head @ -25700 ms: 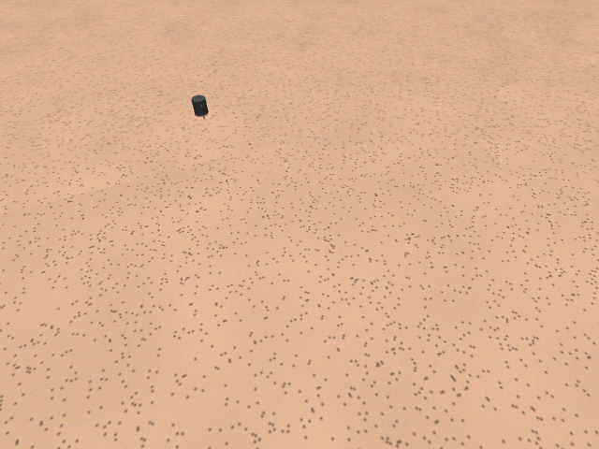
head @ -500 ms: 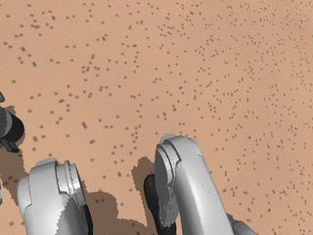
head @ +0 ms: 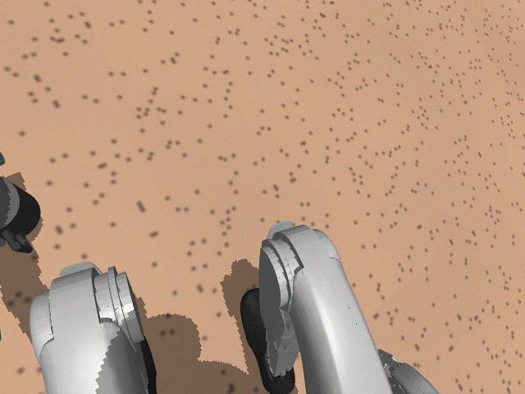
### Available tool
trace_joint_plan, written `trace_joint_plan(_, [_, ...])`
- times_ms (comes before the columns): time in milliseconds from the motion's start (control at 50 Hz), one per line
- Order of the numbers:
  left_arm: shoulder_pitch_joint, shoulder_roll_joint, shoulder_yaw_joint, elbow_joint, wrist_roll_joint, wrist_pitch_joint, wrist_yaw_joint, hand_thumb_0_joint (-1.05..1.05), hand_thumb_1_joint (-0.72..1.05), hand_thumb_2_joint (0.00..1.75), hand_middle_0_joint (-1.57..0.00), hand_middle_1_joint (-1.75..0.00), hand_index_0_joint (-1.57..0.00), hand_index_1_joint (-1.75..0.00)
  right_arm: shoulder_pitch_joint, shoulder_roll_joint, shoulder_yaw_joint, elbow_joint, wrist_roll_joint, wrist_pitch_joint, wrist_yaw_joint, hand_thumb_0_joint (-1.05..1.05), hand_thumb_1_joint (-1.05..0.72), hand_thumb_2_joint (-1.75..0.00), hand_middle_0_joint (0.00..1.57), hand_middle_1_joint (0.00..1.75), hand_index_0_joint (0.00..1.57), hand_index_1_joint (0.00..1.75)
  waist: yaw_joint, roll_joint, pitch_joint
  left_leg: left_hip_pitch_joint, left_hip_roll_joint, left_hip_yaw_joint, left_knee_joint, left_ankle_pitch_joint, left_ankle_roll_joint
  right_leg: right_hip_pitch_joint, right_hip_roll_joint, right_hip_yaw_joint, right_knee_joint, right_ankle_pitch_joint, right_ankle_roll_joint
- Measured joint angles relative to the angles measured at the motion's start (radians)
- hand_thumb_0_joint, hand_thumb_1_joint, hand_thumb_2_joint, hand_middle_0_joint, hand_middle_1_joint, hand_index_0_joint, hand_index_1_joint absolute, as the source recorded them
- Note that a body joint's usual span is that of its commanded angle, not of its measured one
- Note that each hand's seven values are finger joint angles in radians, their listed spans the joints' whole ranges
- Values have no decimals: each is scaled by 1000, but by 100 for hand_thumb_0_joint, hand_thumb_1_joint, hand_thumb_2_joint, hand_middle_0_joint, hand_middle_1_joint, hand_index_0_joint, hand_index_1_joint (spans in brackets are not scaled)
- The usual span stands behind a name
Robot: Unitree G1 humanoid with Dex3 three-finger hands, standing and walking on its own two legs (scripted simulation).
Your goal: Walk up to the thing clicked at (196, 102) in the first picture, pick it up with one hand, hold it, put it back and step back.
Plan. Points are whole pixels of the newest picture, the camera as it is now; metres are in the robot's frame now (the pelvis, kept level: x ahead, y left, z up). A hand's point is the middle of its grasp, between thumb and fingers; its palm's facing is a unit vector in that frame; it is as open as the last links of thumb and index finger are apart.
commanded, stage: withdraw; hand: left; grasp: from above
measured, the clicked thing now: (3, 218) +0.40 +0.32 -0.25
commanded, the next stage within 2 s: home in 1.04 s
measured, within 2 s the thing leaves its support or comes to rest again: neither
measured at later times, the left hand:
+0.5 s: hand out of the picture +0.41 +0.38 -0.06, palm faces -0.36 -0.05 -0.93, open 14.2 cm
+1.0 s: hand out of the picture +0.40 +0.33 -0.13, palm faces -0.39 -0.07 -0.92, open 14.0 cm
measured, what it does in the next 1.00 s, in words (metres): stands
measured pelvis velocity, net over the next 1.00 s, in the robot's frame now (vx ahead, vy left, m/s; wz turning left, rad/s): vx -0.02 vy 0.00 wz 0.08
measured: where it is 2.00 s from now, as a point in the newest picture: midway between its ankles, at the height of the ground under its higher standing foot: (211, 383)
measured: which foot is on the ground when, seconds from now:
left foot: down 0.00-1.00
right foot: down 0.00-1.00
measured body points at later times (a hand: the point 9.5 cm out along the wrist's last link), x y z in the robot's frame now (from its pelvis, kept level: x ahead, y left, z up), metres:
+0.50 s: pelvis +0.00 +0.00 +0.05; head +0.21 +0.07 +0.45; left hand +0.42 +0.38 -0.01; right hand +0.12 -0.25 -0.07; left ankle +0.07 +0.13 -0.26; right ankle +0.10 -0.11 -0.26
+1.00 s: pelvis -0.02 +0.00 +0.03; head +0.19 +0.10 +0.42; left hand +0.42 +0.33 -0.08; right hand +0.08 -0.27 -0.06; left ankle +0.07 +0.13 -0.26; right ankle +0.10 -0.11 -0.26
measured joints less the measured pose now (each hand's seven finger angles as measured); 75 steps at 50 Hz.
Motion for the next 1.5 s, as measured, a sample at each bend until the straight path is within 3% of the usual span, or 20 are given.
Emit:
trace_joint_plan(160, [4,-3,-10,-21,16,-5,20,0,-47,102,-9,-107,-10,-106,7,3,3,5,1,2,-3,0,-89,-90,20,30,20,30,2,-5,-10,-4,-1,-2,-1,2,-1,-3,0,-2,-2,2,0])
trace_joint_plan(220, [35,-21,10,-86,25,4,17,0,-49,99,-9,-106,-10,-105,14,9,-9,7,3,3,-1,0,-90,-90,20,30,21,30,9,4,-24,-6,-2,0,-3,-1,-1,-4,-2,0,-3,-3,-1])
trace_joint_plan(300, [111,-78,30,-243,-8,45,-1,0,-52,97,-9,-104,-10,-103,33,26,-49,13,29,24,3,0,-90,-90,20,30,21,30,35,31,-69,-1,-4,16,-24,-7,-1,-1,-7,12,-14,-16,-3])
trace_joint_plan(340, [146,-109,17,-332,-35,77,-23,0,-53,97,-9,-103,-10,-102,41,37,-76,16,53,42,-1,0,-90,-90,20,30,21,30,55,47,-103,7,-3,32,-47,-8,0,3,-11,24,-28,-23,-5])
trace_joint_plan(420, [145,-141,-44,-413,-80,145,-100,0,-54,98,-9,-102,-9,-102,34,51,-119,21,97,80,-19,0,-91,-90,20,30,21,30,99,78,-160,47,1,67,-115,-5,7,32,-16,51,-76,-27,-5])
trace_joint_plan(540, [93,-142,-144,-403,-180,188,-300,0,-54,100,-9,-101,-8,-102,21,43,-147,-17,142,118,-53,0,-91,-91,20,30,20,30,137,116,-194,131,3,99,-224,15,18,109,-21,75,-173,-13,-2])
trace_joint_plan(620, [88,-146,-185,-419,-206,152,-420,0,-54,101,-9,-102,-8,-102,31,26,-139,-47,164,136,-89,0,-91,-91,20,30,20,30,146,109,-185,181,1,108,-281,32,17,155,-25,80,-223,2,-6])
trace_joint_plan(700, [91,-153,-188,-431,-193,67,-465,0,-54,102,-9,-102,-8,-103,48,7,-125,-53,168,148,-119,0,-91,-91,20,30,20,30,148,84,-177,191,-3,106,-304,49,14,166,-28,78,-244,16,-9])
trace_joint_plan(780, [83,-144,-176,-402,-127,-30,-411,0,-54,102,-9,-102,-8,-103,53,-5,-112,-39,153,162,-134,0,-91,-91,20,30,20,30,134,57,-168,168,-8,97,-283,59,12,149,-31,70,-226,23,-10])
trace_joint_plan(860, [39,-132,-177,-296,-35,-70,-286,0,-54,102,-9,-102,-8,-103,39,-7,-96,-27,129,176,-131,0,-91,-90,20,30,20,30,103,41,-148,124,-16,88,-235,71,12,114,-35,63,-182,29,-9])
trace_joint_plan(940, [-11,-122,-146,-198,42,-61,-164,0,-53,102,-9,-102,-8,-103,24,10,-80,-22,103,168,-129,0,-90,-90,20,30,20,30,68,30,-122,71,-23,82,-187,89,15,71,-38,59,-137,41,-6])
trace_joint_plan(1020, [-45,-110,-85,-144,81,-14,-73,0,-52,101,-9,-102,-9,-103,23,37,-72,-10,79,148,-126,0,-90,-90,20,30,20,30,36,29,-102,29,-26,84,-155,102,17,31,-39,62,-103,49,-3])
trace_joint_plan(1080, [-60,-97,-54,-133,75,34,-47,0,-52,101,-9,-102,-9,-102,35,55,-69,-1,70,135,-122,0,-90,-90,20,30,20,30,24,42,-102,5,-25,87,-142,102,19,6,-38,66,-88,48,-2])
trace_joint_plan(1180, [-40,-96,-35,-189,4,105,-92,0,-51,100,-10,-101,-10,-101,69,71,-77,16,82,124,-109,0,-90,-90,20,30,21,30,43,90,-130,1,-17,95,-149,78,22,-6,-33,74,-93,31,2])
trace_joint_plan(1280, [23,-108,-38,-297,-98,138,-235,0,-41,96,-16,-91,-15,-91,95,76,-104,9,114,141,-102,0,-90,-90,20,30,21,30,88,133,-154,64,-10,108,-199,42,24,47,-31,84,-139,1,5])
trace_joint_plan(1340, [95,-129,-66,-413,-189,152,-333,0,-30,93,-19,-80,-18,-81,105,73,-126,-4,143,155,-105,0,-89,-90,20,30,21,30,119,143,-173,120,-8,116,-247,27,23,98,-31,89,-184,-12,3])
trace_joint_plan(1400, [219,-173,-79,-604,-305,159,-435,0,-16,88,-21,-67,-19,-68,113,61,-148,-27,169,170,-114,0,-89,-90,20,30,21,30,154,144,-194,184,-7,120,-306,19,21,160,-33,91,-243,-18,0])
trace_joint_plan(1500, [452,-261,-93,-924,-498,170,-531,0,16,83,-21,-49,-20,-50,100,32,-180,-71,208,188,-147,0,-90,-90,20,30,21,30,201,126,-233,302,-5,125,-420,20,18,275,-33,92,-358,-13,-4])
